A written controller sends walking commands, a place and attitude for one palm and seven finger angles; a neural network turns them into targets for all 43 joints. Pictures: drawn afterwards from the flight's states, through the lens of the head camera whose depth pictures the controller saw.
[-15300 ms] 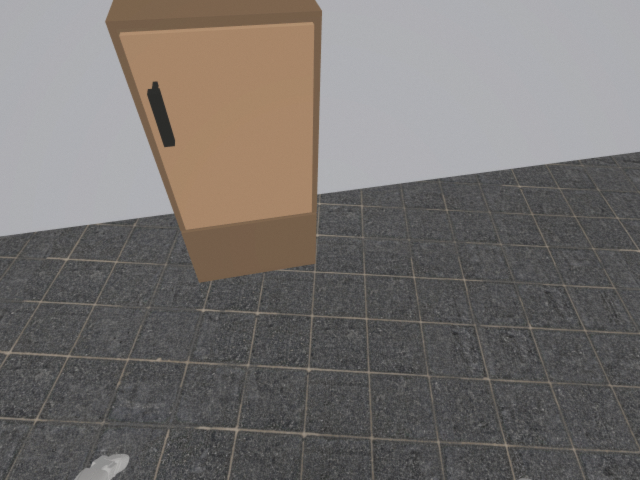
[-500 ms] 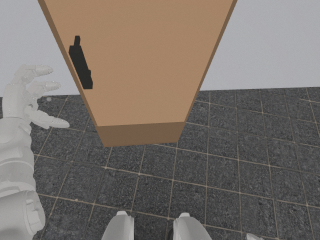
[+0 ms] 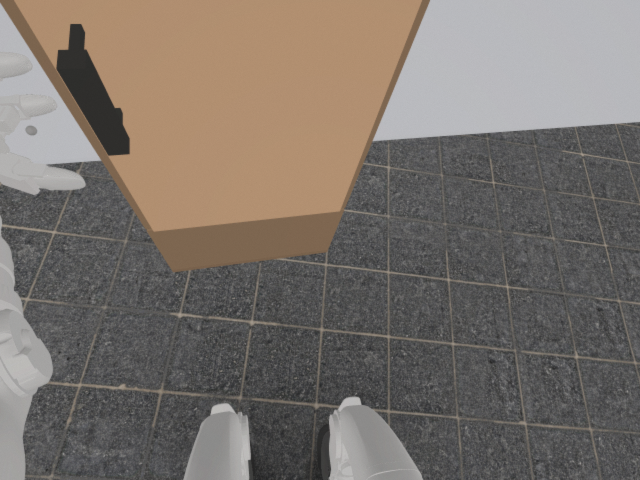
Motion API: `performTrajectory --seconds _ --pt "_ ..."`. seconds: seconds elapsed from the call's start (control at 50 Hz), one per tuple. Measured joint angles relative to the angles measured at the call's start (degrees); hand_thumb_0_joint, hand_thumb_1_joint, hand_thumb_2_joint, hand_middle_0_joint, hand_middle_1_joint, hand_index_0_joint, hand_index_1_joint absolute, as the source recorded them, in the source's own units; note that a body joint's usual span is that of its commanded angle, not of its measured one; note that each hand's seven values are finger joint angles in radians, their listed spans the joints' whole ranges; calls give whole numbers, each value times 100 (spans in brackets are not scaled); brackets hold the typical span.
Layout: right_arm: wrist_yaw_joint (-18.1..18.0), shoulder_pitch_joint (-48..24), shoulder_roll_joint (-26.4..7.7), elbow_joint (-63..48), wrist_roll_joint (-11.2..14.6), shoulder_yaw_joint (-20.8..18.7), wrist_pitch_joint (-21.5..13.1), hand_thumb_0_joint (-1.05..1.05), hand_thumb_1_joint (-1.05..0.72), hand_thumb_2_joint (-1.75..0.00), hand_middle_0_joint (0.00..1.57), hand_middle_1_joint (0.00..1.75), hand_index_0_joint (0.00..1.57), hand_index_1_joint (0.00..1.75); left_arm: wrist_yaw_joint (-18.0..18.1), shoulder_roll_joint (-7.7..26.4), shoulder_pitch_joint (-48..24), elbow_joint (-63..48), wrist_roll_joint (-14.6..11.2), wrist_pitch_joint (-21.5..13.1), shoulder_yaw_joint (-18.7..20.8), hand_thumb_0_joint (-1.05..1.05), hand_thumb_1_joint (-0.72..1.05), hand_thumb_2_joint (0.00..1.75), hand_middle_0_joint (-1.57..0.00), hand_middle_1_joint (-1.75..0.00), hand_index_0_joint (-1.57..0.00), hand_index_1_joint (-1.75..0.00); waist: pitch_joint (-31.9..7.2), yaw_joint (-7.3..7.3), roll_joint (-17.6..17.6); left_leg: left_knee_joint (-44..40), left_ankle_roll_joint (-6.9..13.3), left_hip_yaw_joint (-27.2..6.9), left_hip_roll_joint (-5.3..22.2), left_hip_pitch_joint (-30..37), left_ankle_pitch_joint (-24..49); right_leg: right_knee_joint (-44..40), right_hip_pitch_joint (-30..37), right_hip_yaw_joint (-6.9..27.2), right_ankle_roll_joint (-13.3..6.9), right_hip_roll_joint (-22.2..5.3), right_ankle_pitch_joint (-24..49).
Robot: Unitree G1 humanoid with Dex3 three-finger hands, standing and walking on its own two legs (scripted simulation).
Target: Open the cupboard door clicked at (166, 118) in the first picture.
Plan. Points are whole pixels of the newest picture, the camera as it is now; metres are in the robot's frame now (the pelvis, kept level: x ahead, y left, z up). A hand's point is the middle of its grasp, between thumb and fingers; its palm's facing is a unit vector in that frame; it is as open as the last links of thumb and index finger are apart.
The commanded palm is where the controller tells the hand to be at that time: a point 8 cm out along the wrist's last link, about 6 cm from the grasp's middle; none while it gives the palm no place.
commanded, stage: move the hooked fingers beside the handle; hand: left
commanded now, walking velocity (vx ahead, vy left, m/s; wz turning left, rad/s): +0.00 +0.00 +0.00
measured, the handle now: (99, 94) +0.55 +0.23 +0.06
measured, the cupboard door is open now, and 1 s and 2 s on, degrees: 0 0 0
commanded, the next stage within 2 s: slide the fingers in behind the handle in 0.84 s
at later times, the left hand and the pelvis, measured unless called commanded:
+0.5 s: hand (26, 130) +0.50 +0.29 +0.07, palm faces +0.09 -1.00 -0.01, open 14.0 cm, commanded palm +0.48 +0.32 +0.06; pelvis +0.01 +0.01 +0.00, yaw +0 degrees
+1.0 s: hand (35, 131) +0.50 +0.28 +0.06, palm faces +0.11 -0.99 +0.00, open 14.0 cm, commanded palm +0.48 +0.31 +0.06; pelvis +0.00 +0.01 +0.00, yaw +0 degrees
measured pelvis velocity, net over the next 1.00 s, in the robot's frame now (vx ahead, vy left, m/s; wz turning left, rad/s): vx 0.00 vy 0.01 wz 0.00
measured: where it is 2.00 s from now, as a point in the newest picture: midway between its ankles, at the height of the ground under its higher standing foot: outside the picture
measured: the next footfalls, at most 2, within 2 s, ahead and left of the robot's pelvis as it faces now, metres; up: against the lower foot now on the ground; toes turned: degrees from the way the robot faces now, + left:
none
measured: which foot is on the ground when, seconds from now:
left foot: down 0.00-1.00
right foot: down 0.00-1.00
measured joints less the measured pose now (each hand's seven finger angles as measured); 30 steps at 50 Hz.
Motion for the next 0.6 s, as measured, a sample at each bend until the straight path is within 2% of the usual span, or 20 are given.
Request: performTrajectory --seconds 0.08,0.18,0.24,0.34,0.4,0.5,0.6 --pt "30 10 9 18 -13 6 43 1 -90 -90 20 30 21 30 -19 150 -196 42 -1 -59 10 -2 -50 30 -30 -120 -30 -120 9 -52 -8 73 -1 -29 18 -103 -29 33 -79 -24 1 19 -10" --pt "45 52 2 -64 -4 31 143 1 -91 -90 20 30 21 30 -148 254 -244 161 36 190 -75 -2 -50 30 -30 -120 -30 -120 21 -74 22 69 24 -24 21 -153 -29 -7 -116 -17 23 25 13" --pt "62 84 8 -101 -19 30 161 1 -91 -90 20 30 21 30 -145 161 -84 46 29 203 -27 -2 -50 30 -30 -120 -30 -120 15 -49 30 48 43 6 24 -149 -31 -38 -118 13 43 27 29" --pt "115 76 64 -55 -47 12 160 0 -90 -90 20 30 21 30 -4 -41 121 -265 -2 -24 150 -2 -50 30 -30 -120 -30 -120 -24 -10 4 45 58 20 28 -89 -59 -66 -52 29 62 34 22" --pt "136 52 97 -26 -37 6 184 0 -90 -90 20 30 21 30 43 -67 110 -293 -13 -41 36 -2 -50 30 -30 -120 -30 -120 -37 10 4 32 62 -6 18 -18 -69 -106 43 5 69 28 16" --pt "136 40 107 -50 -19 -1 229 0 -90 -90 20 30 21 30 2 -173 116 -215 -51 119 -310 -2 -50 30 -30 -120 -30 -120 -58 70 41 -67 78 -20 -23 121 -36 -223 208 -12 87 -4 44" --pt "121 -16 91 -101 -32 26 199 0 -90 -90 20 30 21 30 98 -301 95 -73 -46 75 -281 -2 -50 30 -30 -120 -30 -120 -64 63 17 -82 96 7 -48 131 -18 -205 199 13 101 -31 48"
